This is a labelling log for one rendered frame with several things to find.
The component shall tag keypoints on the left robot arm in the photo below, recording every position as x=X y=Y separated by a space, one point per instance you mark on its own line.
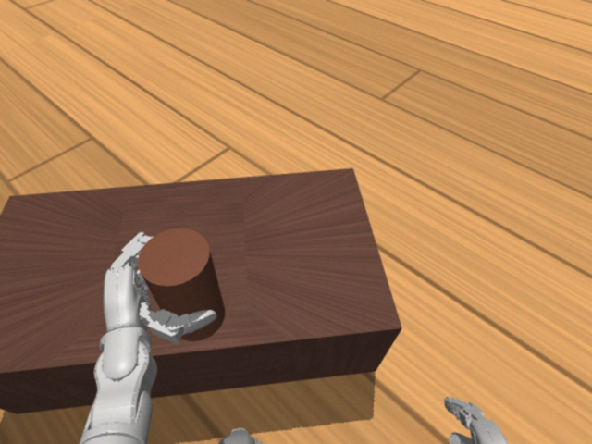
x=124 y=373

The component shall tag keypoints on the right robot hand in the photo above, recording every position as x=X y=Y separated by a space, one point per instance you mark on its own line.
x=483 y=431

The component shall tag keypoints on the can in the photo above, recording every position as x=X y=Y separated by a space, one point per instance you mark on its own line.
x=178 y=269

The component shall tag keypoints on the left robot hand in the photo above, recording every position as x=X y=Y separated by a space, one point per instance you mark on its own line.
x=127 y=303

